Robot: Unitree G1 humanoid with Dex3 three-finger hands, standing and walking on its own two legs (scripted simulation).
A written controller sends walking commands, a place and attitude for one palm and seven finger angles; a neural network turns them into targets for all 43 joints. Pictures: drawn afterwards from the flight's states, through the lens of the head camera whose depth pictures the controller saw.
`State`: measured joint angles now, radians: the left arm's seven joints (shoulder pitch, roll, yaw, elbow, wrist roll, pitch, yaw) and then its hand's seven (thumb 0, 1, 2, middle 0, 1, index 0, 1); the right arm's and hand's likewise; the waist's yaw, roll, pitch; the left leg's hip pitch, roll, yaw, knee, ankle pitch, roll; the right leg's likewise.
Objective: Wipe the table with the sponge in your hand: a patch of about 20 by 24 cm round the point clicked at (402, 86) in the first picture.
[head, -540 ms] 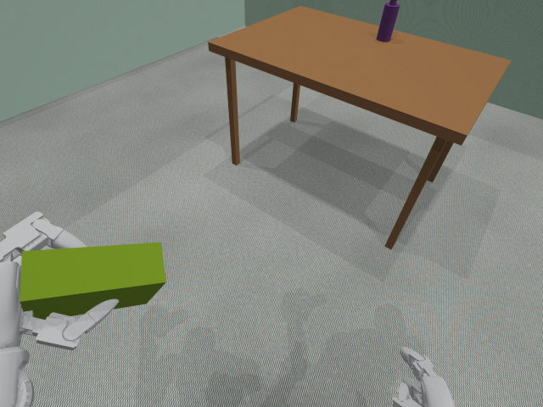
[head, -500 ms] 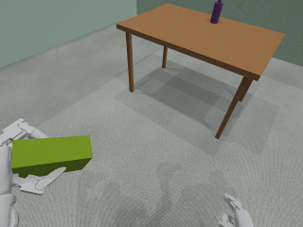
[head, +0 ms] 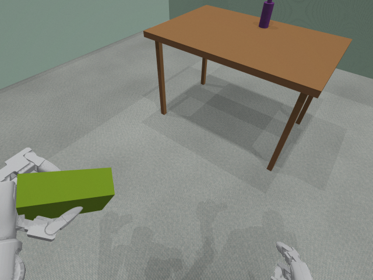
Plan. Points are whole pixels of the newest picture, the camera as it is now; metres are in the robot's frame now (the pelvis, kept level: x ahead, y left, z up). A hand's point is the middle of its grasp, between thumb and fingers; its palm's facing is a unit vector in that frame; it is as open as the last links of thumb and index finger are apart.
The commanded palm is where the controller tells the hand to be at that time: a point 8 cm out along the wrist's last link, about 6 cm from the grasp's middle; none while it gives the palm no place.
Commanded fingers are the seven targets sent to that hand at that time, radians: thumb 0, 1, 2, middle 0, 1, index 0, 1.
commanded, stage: walk to a spot facing it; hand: left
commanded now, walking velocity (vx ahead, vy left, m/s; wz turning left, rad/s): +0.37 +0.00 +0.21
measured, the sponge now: (80, 193) +0.23 +0.20 +0.14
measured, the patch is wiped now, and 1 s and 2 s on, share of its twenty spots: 0.00 0.00 0.00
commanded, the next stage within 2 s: none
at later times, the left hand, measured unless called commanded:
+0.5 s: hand (43, 167) +0.26 +0.28 +0.16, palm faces +0.51 -0.77 -0.38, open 9.2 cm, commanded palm +0.21 +0.30 +0.18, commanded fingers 0.00 0.10 1.30 -1.20 -1.60 -1.20 -1.60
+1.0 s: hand (99, 117) +0.39 +0.22 +0.16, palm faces +0.48 -0.73 -0.48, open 9.2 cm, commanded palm +0.33 +0.26 +0.18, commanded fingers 0.00 0.10 1.30 -1.20 -1.60 -1.20 -1.60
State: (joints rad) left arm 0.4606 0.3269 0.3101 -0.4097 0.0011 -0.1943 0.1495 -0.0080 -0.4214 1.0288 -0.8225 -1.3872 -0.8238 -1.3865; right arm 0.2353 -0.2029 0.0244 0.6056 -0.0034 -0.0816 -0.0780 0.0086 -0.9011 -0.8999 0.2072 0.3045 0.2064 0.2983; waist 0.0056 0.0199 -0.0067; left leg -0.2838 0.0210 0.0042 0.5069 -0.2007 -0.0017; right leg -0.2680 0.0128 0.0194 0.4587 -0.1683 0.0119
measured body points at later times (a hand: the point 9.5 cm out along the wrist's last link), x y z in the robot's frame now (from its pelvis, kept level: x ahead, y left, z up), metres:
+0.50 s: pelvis +0.07 +0.01 -0.01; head +0.06 +0.02 +0.44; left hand +0.23 +0.31 +0.18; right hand +0.23 -0.22 -0.10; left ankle +0.07 +0.12 -0.74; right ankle +0.05 -0.12 -0.70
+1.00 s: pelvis +0.22 -0.05 -0.01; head +0.25 -0.05 +0.44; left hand +0.36 +0.25 +0.19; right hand +0.41 -0.28 -0.11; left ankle +0.21 +0.09 -0.65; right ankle +0.26 -0.13 -0.74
